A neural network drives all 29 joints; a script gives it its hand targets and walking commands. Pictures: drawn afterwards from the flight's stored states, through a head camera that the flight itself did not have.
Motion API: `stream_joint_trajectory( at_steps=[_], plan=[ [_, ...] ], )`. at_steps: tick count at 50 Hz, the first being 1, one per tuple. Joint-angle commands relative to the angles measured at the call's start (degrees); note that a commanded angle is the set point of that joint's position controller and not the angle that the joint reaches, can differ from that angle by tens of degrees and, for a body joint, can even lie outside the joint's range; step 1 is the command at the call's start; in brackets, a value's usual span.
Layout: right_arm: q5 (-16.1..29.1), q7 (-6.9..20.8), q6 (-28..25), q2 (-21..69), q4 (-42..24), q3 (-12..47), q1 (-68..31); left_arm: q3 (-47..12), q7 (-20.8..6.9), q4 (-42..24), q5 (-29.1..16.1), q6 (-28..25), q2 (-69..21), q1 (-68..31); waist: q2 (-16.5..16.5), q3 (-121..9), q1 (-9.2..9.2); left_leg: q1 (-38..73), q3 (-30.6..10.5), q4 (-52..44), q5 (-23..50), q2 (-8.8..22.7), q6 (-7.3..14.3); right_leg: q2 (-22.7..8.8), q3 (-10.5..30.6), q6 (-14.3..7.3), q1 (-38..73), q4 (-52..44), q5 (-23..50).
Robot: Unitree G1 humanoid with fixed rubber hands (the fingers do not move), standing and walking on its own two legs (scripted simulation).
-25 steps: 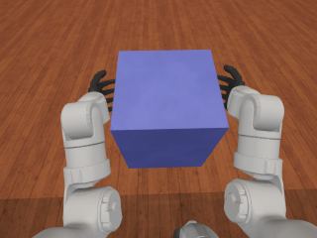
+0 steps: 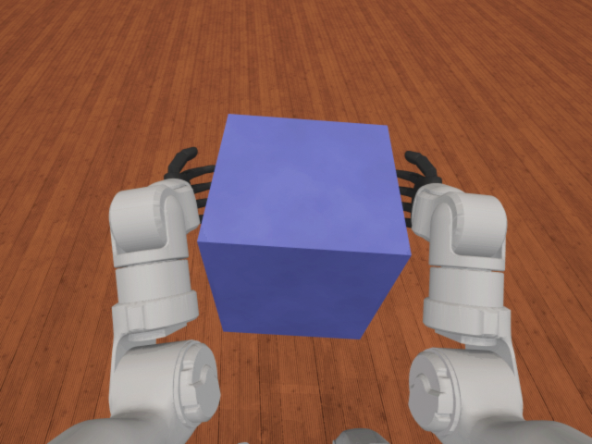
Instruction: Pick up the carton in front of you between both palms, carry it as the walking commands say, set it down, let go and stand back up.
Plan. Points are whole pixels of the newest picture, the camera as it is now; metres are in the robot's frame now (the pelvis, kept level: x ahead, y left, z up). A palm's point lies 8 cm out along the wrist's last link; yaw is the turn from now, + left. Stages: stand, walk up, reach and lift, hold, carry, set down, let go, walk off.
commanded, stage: carry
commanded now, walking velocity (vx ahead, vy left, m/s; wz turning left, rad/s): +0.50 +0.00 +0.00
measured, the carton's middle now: (299, 235) +0.37 -0.02 +0.07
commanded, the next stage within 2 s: none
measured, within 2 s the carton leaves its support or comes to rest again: neither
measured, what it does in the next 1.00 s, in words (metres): climbs: right foot, then left foot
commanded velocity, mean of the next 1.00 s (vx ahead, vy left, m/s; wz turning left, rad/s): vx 0.50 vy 0.00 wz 0.00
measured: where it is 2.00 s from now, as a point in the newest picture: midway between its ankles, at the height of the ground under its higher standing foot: (271, 183)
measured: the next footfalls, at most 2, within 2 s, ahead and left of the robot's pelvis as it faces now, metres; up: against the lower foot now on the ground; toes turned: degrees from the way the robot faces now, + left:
right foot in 0.26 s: +0.33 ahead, -0.11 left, +0.01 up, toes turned -5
left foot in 0.70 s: +0.62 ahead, +0.09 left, +0.01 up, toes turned +7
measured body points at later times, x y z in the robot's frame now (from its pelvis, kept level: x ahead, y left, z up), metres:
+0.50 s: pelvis +0.30 -0.03 +0.04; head +0.33 -0.04 +0.49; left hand +0.66 +0.15 +0.18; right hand +0.69 -0.15 +0.18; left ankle +0.33 +0.10 -0.63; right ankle +0.29 -0.11 -0.70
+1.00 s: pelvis +0.63 +0.02 +0.05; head +0.66 +0.04 +0.50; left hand +0.94 +0.16 +0.11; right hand +0.92 -0.15 +0.12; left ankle +0.58 +0.08 -0.70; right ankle +0.72 -0.13 -0.65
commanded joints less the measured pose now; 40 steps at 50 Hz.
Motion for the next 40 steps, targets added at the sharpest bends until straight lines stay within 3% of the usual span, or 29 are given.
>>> stream_joint_trajectory(
  at_steps=[1, 5, 10, 11, 12, 13, 14, 15, 16, 17, 18, 19, 21, 23, 25, 30, 32, 33, 34, 35, 36, 37, 38, 39, 40],
  plan=[
    [25.9, 7.8, -1.9, 58.0, -11.5, 39.1, -52.8, -31.8, -4.7, -4.3, -12.0, -1.9, -52.2, -36.8, 3.1, -26.2, 2.15, 33.0, -26.9, -14.2, 13.3, 15.4, 8.5, -1.8, 2.0, -1.4, -16.5, -0.4, 3.2],
    [27.4, 7.9, -2.5, 55.3, -13.2, 39.6, -49.8, -33.5, -3.3, -8.3, -10.5, -2.8, -48.6, -35.6, 5.5, -25.0, 1.16, 32.2, -20.3, -17.5, 13.6, 15.1, 10.0, -1.9, -1.3, -0.7, -15.4, -16.3, 3.3],
    [23.4, 7.1, -0.9, 49.2, -8.3, 36.5, -41.6, -34.5, -3.0, -8.2, -10.9, -1.2, -44.3, -33.2, 8.5, -22.3, 1.2, 26.5, -10.3, -16.9, 19.6, 13.0, 5.7, 1.4, -8.8, -0.1, 0.7, -38.3, 14.2],
    [22.4, 6.9, -0.5, 48.4, -7.2, 35.9, -40.6, -34.6, -3.3, -7.6, -11.3, -0.8, -44.1, -33.3, 8.7, -22.2, 2.3, 25.8, -8.9, -14.8, 24.5, 12.8, 4.7, 2.4, -10.6, -0.5, 5.2, -41.0, 15.5],
    [21.4, 6.8, -0.1, 47.8, -6.1, 35.2, -39.9, -34.6, -3.7, -6.7, -11.8, -0.4, -44.1, -33.0, 7.7, -23.4, 4.53, 24.2, -5.4, -8.8, 31.6, 11.8, 3.2, 3.8, -13.0, -1.0, 13.1, -45.0, 17.2],
    [20.5, 6.6, 0.3, 47.3, -5.0, 34.6, -38.7, -34.5, -4.0, -5.4, -12.4, -0.1, -44.0, -32.9, 5.2, -26.5, 6.59, 20.6, -1.9, 0.4, 37.4, 10.0, 1.3, 4.0, -13.0, -2.0, 24.6, -46.3, 15.7],
    [19.5, 6.4, 0.6, 46.5, -4.6, 33.9, -39.3, -34.6, -4.3, -4.3, -13.0, 0.0, -44.4, -31.9, 1.2, -30.3, 9.52, 9.3, -1.0, 11.6, 28.9, 7.7, -0.8, -2.7, -1.2, -4.4, 37.4, -46.6, 7.9],
    [18.7, 6.3, 1.0, 46.4, -4.6, 33.1, -38.6, -34.7, -4.4, -3.6, -13.5, -0.1, -44.2, -32.2, -15.3, -29.2, 9.47, -7.9, -1.1, 27.4, 8.6, -0.4, -3.2, -15.6, 26.9, -10.7, 43.5, -52.6, 10.0],
    [17.7, 6.1, 1.2, 46.2, -3.4, 32.1, -39.5, -34.7, -4.8, -3.3, -14.4, 0.1, -45.6, -33.2, -13.4, -26.8, 8.6, -15.9, -6.5, 36.9, -5.5, -2.5, -2.5, -19.5, 34.5, -14.7, 44.5, -54.2, 22.4],
    [16.7, 5.9, 1.3, 46.8, -2.8, 31.1, -38.9, -35.9, -5.3, -5.0, -16.2, 0.1, -47.5, -35.7, -7.5, -26.2, 8.89, -17.9, -8.9, 41.3, -5.8, -0.2, -1.5, -19.4, 29.7, -15.6, 43.4, -51.6, 28.5],
    [16.0, 5.8, 1.1, 47.8, -2.7, 30.4, -38.8, -37.2, -5.9, -6.6, -18.1, -0.2, -49.7, -38.7, -2.5, -24.4, 8.83, -18.9, -9.3, 39.1, -3.3, 1.7, -1.3, -18.1, 24.8, -14.2, 40.1, -50.8, 32.1],
    [15.2, 5.7, 0.8, 48.8, -2.5, 30.0, -39.0, -38.5, -6.5, -8.4, -20.4, -0.6, -52.3, -41.8, -1.5, -23.3, 8.04, -18.9, -9.8, 35.0, -1.8, 3.2, -1.3, -16.9, 21.5, -12.1, 37.5, -51.9, 29.6],
    [14.3, 5.4, 0.0, 50.5, -3.2, 30.5, -39.7, -40.4, -7.4, -10.5, -23.5, -1.7, -55.8, -45.8, -4.2, -23.3, 7.48, -15.3, -8.6, 28.3, 1.0, 3.6, -1.9, -15.1, 16.1, -9.5, 34.1, -53.8, 29.1],
    [13.6, 4.9, -0.7, 50.8, -4.2, 31.2, -39.5, -40.8, -7.8, -11.3, -24.5, -2.4, -56.4, -46.1, -6.6, -23.5, 7.62, -14.7, -7.0, 22.5, 3.3, 3.4, -2.7, -14.5, 12.8, -9.9, 34.2, -55.2, 30.9],
    [12.5, 4.5, -0.9, 50.1, -3.8, 31.3, -37.3, -40.4, -7.7, -10.0, -24.0, -2.6, -55.6, -43.3, -6.6, -22.7, 7.77, -15.1, -5.7, 14.5, 6.4, 3.8, -3.4, -13.9, 9.5, -10.2, 35.5, -55.9, 32.8],
    [12.2, 5.3, -1.0, 49.8, -1.1, 32.6, -31.9, -38.1, -7.8, -4.1, -19.7, -2.7, -53.2, -33.9, -8.1, -19.7, 8.86, -6.8, 0.4, -4.8, 18.4, 0.5, -2.6, -10.4, 0.1, -6.3, 35.8, -53.5, 46.2],
    [13.0, 6.1, -1.4, 50.7, -0.7, 33.4, -31.7, -37.6, -7.9, -2.5, -18.3, -3.0, -53.6, -31.5, -9.1, -19.4, 7.81, -0.7, 2.0, -11.4, 22.6, -0.5, -1.5, -10.1, -2.2, -4.4, 36.2, -50.7, 53.2],
    [13.3, 6.5, -1.7, 51.4, -0.2, 33.5, -31.1, -37.6, -7.9, -2.1, -17.8, -3.2, -54.0, -30.6, -8.6, -20.9, 6.17, 6.3, 4.1, -15.6, 24.7, -1.8, -0.9, -9.2, -5.0, -3.0, 35.1, -45.8, 56.8],
    [13.6, 6.9, -2.0, 52.0, 0.4, 33.5, -29.5, -37.7, -8.0, -1.6, -17.1, -3.4, -54.7, -29.3, -7.0, -24.1, 3.99, 18.4, 4.8, -15.5, 24.1, -2.0, -0.4, -7.9, -7.3, -1.3, 30.0, -39.0, 55.1],
    [13.8, 7.5, -2.5, 53.0, 0.6, 33.5, -27.7, -37.9, -8.0, -1.6, -16.5, -3.6, -54.8, -28.2, -3.1, -27.6, 2.34, 30.9, -3.2, -13.4, 20.0, 4.8, 0.6, -7.1, -7.5, 0.5, 20.3, -28.8, 40.4],
    [13.3, 7.6, -2.9, 52.1, 0.6, 33.0, -27.7, -38.0, -8.2, -1.6, -16.6, -3.6, -56.6, -27.6, 9.3, -32.7, 3.47, 43.6, -28.8, -13.4, 21.4, 20.4, 7.3, -1.8, -6.2, 2.6, 5.0, -14.1, 20.7],
    [13.9, 7.8, -3.6, 53.9, 0.1, 33.8, -27.3, -38.4, -8.4, -2.5, -16.3, -4.0, -57.3, -27.2, 16.9, -30.8, 3.07, 48.9, -40.4, -18.5, 23.4, 23.6, 12.4, 4.4, -2.8, 2.6, -9.7, -4.0, -0.8],
    [14.6, 8.3, -4.0, 56.3, -2.2, 34.8, -26.2, -40.1, -8.4, -3.8, -16.2, -4.6, -59.7, -26.1, 13.3, -29.5, 3.38, 48.0, -36.5, -18.2, 24.4, 23.0, 11.9, 0.8, 0.5, 1.4, -13.8, 0.3, -0.6],
    [15.7, 9.0, -4.8, 59.6, -4.6, 36.9, -26.2, -41.2, -8.6, -5.3, -16.1, -5.3, -62.0, -25.2, 7.5, -27.9, 3.28, 44.8, -31.3, -18.0, 28.4, 21.2, 9.9, -1.5, 0.9, 1.0, -14.1, -1.6, 2.1],
    [16.8, 9.7, -5.6, 62.0, -8.0, 39.2, -26.6, -42.4, -8.9, -7.4, -16.2, -6.1, -64.3, -23.8, 4.1, -25.8, 3.83, 40.8, -26.2, -18.9, 31.8, 20.1, 7.6, -3.4, 1.0, 1.3, -12.9, -5.9, 5.2]
  ],
)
